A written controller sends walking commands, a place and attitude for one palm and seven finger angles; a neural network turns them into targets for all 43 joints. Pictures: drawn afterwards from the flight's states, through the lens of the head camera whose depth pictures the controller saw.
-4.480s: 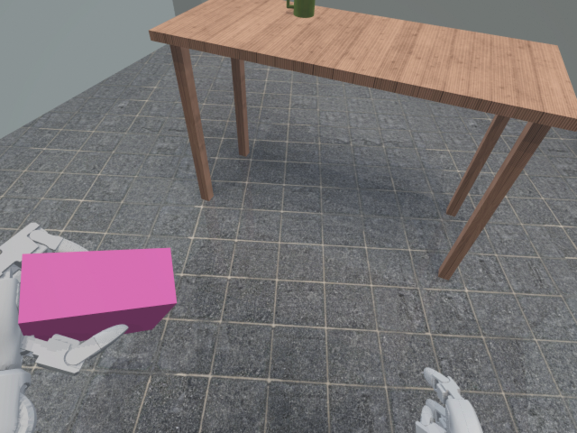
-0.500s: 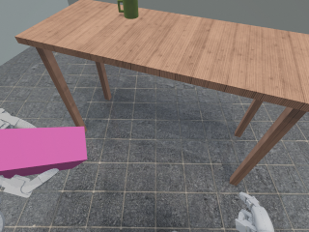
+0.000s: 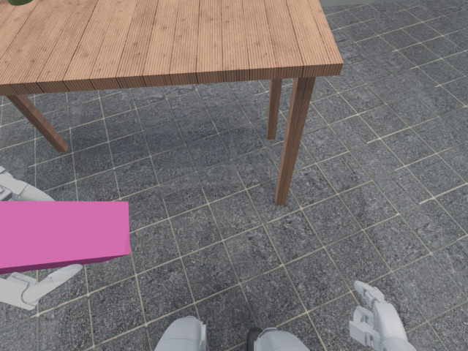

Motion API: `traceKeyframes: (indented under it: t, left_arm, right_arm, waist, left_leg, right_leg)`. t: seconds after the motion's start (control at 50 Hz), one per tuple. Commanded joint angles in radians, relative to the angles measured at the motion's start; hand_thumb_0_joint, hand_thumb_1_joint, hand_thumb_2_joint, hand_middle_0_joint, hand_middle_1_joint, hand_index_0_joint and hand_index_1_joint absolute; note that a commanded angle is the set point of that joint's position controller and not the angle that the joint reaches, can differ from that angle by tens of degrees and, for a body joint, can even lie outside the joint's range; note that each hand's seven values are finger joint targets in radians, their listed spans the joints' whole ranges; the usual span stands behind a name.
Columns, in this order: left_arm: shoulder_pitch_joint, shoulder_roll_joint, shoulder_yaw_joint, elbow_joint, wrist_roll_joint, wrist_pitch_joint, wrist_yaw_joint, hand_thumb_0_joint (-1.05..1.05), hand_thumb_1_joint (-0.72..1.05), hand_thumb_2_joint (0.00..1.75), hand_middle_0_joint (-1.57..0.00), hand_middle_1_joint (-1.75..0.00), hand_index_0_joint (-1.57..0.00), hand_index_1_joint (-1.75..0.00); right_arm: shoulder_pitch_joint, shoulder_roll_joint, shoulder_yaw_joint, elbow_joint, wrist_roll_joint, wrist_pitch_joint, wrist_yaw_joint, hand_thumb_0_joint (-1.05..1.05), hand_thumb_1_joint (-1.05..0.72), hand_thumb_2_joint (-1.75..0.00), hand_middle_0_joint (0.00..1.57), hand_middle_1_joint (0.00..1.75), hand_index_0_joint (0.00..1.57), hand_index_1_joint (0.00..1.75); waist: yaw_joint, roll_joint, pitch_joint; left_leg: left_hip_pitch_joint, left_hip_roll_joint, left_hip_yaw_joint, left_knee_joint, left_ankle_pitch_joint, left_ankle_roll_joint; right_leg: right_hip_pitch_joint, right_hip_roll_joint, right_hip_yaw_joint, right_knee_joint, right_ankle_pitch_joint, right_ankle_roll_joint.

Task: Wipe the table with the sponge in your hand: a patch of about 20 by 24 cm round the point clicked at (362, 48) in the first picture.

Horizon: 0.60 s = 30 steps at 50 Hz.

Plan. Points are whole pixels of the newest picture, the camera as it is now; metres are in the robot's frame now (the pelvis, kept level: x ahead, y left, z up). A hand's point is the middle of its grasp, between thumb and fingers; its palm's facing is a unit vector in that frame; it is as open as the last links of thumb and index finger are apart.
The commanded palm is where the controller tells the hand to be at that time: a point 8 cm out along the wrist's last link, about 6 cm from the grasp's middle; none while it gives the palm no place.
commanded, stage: turn to face it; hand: left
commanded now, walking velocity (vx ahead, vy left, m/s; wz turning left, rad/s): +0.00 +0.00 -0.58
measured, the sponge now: (77, 237) +0.24 +0.19 +0.15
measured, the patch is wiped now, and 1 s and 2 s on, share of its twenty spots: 0.00 0.00 0.00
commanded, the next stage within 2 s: take the last steps up to it in 0.54 s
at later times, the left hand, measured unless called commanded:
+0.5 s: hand (63, 281) +0.18 +0.17 +0.18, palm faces +0.22 -0.86 -0.47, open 10.2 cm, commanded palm +0.14 +0.21 +0.18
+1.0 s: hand (131, 298) +0.17 +0.09 +0.19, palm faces +0.12 -0.87 -0.48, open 10.2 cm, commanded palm +0.14 +0.15 +0.18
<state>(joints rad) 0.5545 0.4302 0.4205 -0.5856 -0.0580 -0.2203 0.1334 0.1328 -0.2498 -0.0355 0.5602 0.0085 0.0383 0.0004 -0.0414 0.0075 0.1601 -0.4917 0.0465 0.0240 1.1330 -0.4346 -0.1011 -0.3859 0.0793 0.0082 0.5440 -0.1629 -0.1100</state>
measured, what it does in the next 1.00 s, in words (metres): walks backwards, turning right: left foot, then right foot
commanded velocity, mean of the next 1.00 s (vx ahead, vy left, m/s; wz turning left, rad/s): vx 0.11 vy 0.06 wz -0.20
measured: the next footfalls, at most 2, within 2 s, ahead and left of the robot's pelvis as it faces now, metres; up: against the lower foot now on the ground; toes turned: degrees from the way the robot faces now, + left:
left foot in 0.34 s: -0.03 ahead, +0.13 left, +0.00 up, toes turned -5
right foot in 0.60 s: -0.06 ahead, -0.19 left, +0.00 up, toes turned -20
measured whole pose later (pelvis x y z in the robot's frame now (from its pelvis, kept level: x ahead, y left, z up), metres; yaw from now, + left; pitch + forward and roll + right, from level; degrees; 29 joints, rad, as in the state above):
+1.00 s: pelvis -0.10 -0.07 +0.00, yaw -18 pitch +0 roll +1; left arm 0.58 0.42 0.43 -0.57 -0.02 -0.27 0.16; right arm 0.25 -0.28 -0.07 0.61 0.00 -0.04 -0.06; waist -0.04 -0.04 0.01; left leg -0.25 0.01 0.10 0.52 -0.27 0.03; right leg -0.35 0.00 -0.04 0.64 -0.36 -0.02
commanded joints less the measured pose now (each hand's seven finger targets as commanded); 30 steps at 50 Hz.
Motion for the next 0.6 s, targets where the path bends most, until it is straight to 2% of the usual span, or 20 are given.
traceKeyframes:
  t: [0.0,0.08,0.1,0.18,0.22,0.26,0.28,0.3,0.32,0.34,0.36,0.38,0.4,0.42,0.46,0.5,0.54,0.56,0.58]
  left_arm:
    - [0.053,0.176,0.190,-0.198,-0.024,-0.067,0.046,0.00,0.10,1.30,-1.20,-1.60,-1.20,-1.60]
    - [0.020,0.143,0.140,-0.125,-0.020,-0.044,0.043,0.00,0.10,1.30,-1.20,-1.60,-1.20,-1.60]
    - [0.007,0.136,0.126,-0.115,-0.019,-0.040,0.043,0.00,0.10,1.30,-1.20,-1.60,-1.20,-1.60]
    - [-0.074,0.114,0.063,-0.100,0.000,-0.028,0.033,0.00,0.10,1.30,-1.20,-1.60,-1.20,-1.60]
    - [-0.134,0.113,0.038,-0.118,0.009,-0.029,0.028,0.00,0.10,1.30,-1.20,-1.60,-1.20,-1.60]
    - [-0.175,0.120,0.030,-0.129,0.017,-0.036,0.020,0.00,0.10,1.30,-1.20,-1.60,-1.20,-1.60]
    - [-0.205,0.127,0.023,-0.148,0.020,-0.043,0.015,0.00,0.10,1.30,-1.20,-1.60,-1.20,-1.60]
    - [-0.242,0.150,0.036,-0.172,0.018,-0.056,0.009,0.00,0.10,1.30,-1.20,-1.60,-1.20,-1.60]
    - [-0.251,0.133,0.037,-0.177,0.019,-0.064,-0.001,0.00,0.10,1.30,-1.20,-1.60,-1.20,-1.60]
    - [-0.261,0.154,0.057,-0.199,0.037,-0.061,0.003,0.00,0.10,1.30,-1.20,-1.60,-1.20,-1.60]
    - [-0.266,0.182,0.100,-0.201,0.043,-0.065,0.011,0.00,0.10,1.30,-1.20,-1.60,-1.20,-1.60]
    - [-0.221,0.176,0.111,-0.195,0.040,-0.059,0.006,0.00,0.10,1.30,-1.20,-1.60,-1.20,-1.60]
    - [-0.202,0.180,0.117,-0.203,0.034,-0.060,-0.002,0.00,0.10,1.30,-1.20,-1.60,-1.20,-1.60]
    - [-0.118,0.108,0.068,-0.129,0.022,-0.044,0.001,0.00,0.10,1.30,-1.20,-1.60,-1.20,-1.60]
    - [-0.135,0.066,0.027,-0.129,0.016,-0.042,0.011,0.00,0.10,1.30,-1.20,-1.60,-1.20,-1.60]
    - [-0.201,0.060,0.004,-0.117,0.025,-0.039,0.017,0.00,0.10,1.30,-1.20,-1.60,-1.20,-1.60]
    - [-0.244,0.073,0.011,-0.103,0.035,-0.041,0.021,0.00,0.10,1.30,-1.20,-1.60,-1.20,-1.60]
    - [-0.288,0.086,0.013,-0.100,0.043,-0.043,0.020,0.00,0.10,1.30,-1.20,-1.60,-1.20,-1.60]
    - [-0.312,0.122,0.034,-0.091,0.051,-0.047,0.025,0.00,0.10,1.30,-1.20,-1.60,-1.20,-1.60]
  right_arm:
    - [-0.060,-0.064,-0.028,-0.151,0.006,-0.030,-0.003,0.00,-0.90,-0.90,0.20,0.30,0.20,0.30]
    - [-0.045,-0.079,-0.030,-0.160,0.010,-0.013,-0.007,0.00,-0.90,-0.90,0.20,0.30,0.20,0.30]
    - [-0.054,-0.083,-0.027,-0.156,0.011,-0.010,-0.009,0.00,-0.90,-0.90,0.20,0.30,0.20,0.30]
    - [-0.035,-0.091,-0.024,-0.167,0.006,0.010,-0.012,0.00,-0.90,-0.90,0.20,0.30,0.20,0.30]
    - [-0.031,-0.089,-0.025,-0.173,0.004,0.009,-0.014,0.00,-0.90,-0.90,0.20,0.30,0.20,0.30]
    - [0.000,-0.088,-0.024,-0.169,-0.002,0.007,-0.013,0.00,-0.90,-0.90,0.20,0.30,0.20,0.30]
    - [0.021,-0.094,-0.027,-0.166,-0.006,0.004,-0.014,0.00,-0.90,-0.90,0.20,0.30,0.20,0.30]
    - [0.013,-0.103,-0.026,-0.174,-0.013,-0.005,-0.019,0.00,-0.90,-0.90,0.20,0.30,0.20,0.30]
    - [-0.013,-0.109,-0.027,-0.186,-0.026,-0.019,-0.022,0.00,-0.90,-0.90,0.20,0.30,0.20,0.30]
    - [-0.041,-0.083,-0.025,-0.201,-0.018,-0.049,-0.024,0.00,-0.90,-0.90,0.20,0.30,0.20,0.30]
    - [-0.053,-0.047,-0.016,-0.195,-0.010,-0.071,-0.029,0.00,-0.90,-0.90,0.20,0.30,0.20,0.30]
    - [-0.044,-0.048,-0.024,-0.187,-0.006,-0.080,-0.024,0.00,-0.90,-0.90,0.20,0.30,0.20,0.30]
    - [-0.034,-0.061,-0.036,-0.182,0.001,-0.088,-0.013,0.00,-0.90,-0.90,0.20,0.30,0.20,0.30]
    - [-0.030,-0.066,-0.029,-0.174,0.002,-0.098,-0.011,0.00,-0.90,-0.90,0.20,0.30,0.20,0.30]
    - [0.002,-0.066,-0.015,-0.154,0.015,-0.112,-0.010,0.00,-0.90,-0.90,0.20,0.30,0.20,0.30]
    - [0.035,-0.083,-0.014,-0.139,0.018,-0.135,-0.018,0.00,-0.90,-0.90,0.20,0.30,0.20,0.30]
    - [0.043,-0.098,-0.025,-0.123,0.016,-0.158,-0.018,0.00,-0.90,-0.90,0.20,0.30,0.20,0.30]
    - [0.039,-0.095,-0.026,-0.116,0.018,-0.166,-0.018,0.00,-0.90,-0.90,0.20,0.30,0.20,0.30]
    - [0.044,-0.073,-0.025,-0.109,0.019,-0.169,-0.016,0.00,-0.90,-0.90,0.20,0.30,0.20,0.30]
  waist:
    - [0.061,-0.067,-0.374]
    - [0.067,-0.092,-0.327]
    - [0.071,-0.089,-0.320]
    - [0.072,-0.117,-0.303]
    - [0.072,-0.130,-0.285]
    - [0.055,-0.103,-0.297]
    - [0.036,-0.051,-0.305]
    - [0.037,0.039,-0.294]
    - [0.042,0.225,-0.250]
    - [0.062,0.251,-0.227]
    - [0.072,0.227,-0.199]
    - [0.078,0.211,-0.192]
    - [0.085,0.213,-0.225]
    - [0.073,0.245,-0.144]
    - [0.064,0.221,-0.118]
    - [0.042,0.184,-0.141]
    - [0.042,0.162,-0.202]
    - [0.043,0.104,-0.228]
    - [0.031,-0.056,-0.269]
  left_leg:
    - [-0.043,0.017,-0.052,-0.102,-0.016,0.008]
    - [0.047,-0.013,-0.038,-0.227,-0.033,0.026]
    - [0.065,-0.019,-0.034,-0.274,-0.054,0.031]
    - [0.172,-0.064,0.005,-0.395,-0.068,0.059]
    - [0.255,-0.076,0.022,-0.495,-0.085,0.081]
    - [0.372,-0.074,0.049,-0.653,-0.053,0.106]
    - [0.463,-0.044,0.036,-0.745,-0.048,0.133]
    - [0.520,0.052,-0.045,-0.829,-0.047,0.176]
    - [0.483,0.257,-0.250,-0.927,-0.090,0.252]
    - [0.353,0.421,-0.326,-0.944,-0.007,0.332]
    - [0.225,0.416,-0.256,-0.939,0.072,0.332]
    - [0.175,0.374,-0.138,-0.913,0.126,0.301]
    - [0.196,0.352,-0.032,-0.881,0.095,0.272]
    - [0.164,0.322,-0.021,-0.853,0.130,0.262]
    - [0.212,0.314,0.008,-0.805,0.311,0.216]
    - [0.268,0.283,0.051,-0.722,0.431,0.168]
    - [0.285,0.246,0.078,-0.573,0.453,0.131]
    - [0.261,0.210,0.103,-0.471,0.410,0.110]
    - [0.189,0.146,0.129,-0.309,0.274,0.080]
  right_leg:
    - [0.352,-0.298,0.387,-0.195,0.268,-0.025]
    - [0.219,-0.276,0.449,-0.292,0.003,-0.010]
    - [0.210,-0.272,0.450,-0.295,-0.021,-0.002]
    - [0.118,-0.232,0.462,-0.397,-0.244,0.054]
    - [0.062,-0.207,0.456,-0.438,-0.298,0.077]
    - [0.025,-0.167,0.420,-0.430,-0.295,0.111]
    - [-0.035,-0.131,0.382,-0.373,-0.303,0.141]
    - [-0.115,-0.073,0.324,-0.235,-0.280,0.159]
    - [-0.205,0.021,0.187,0.079,-0.251,0.171]
    - [-0.225,0.016,0.079,0.475,-0.245,0.177]
    - [-0.202,-0.027,0.095,0.658,-0.226,0.161]
    - [-0.167,-0.044,0.090,0.730,-0.229,0.153]
    - [-0.174,-0.057,0.067,0.750,-0.228,0.152]
    - [-0.196,-0.077,0.042,0.689,-0.255,0.154]
    - [-0.123,-0.105,-0.013,0.379,-0.291,0.157]
    - [-0.014,-0.064,-0.099,0.166,-0.275,0.169]
    - [0.136,-0.035,-0.158,-0.032,-0.113,0.173]
    - [0.221,-0.057,-0.140,-0.119,0.016,0.164]
    - [0.302,-0.182,0.002,-0.144,0.232,0.106]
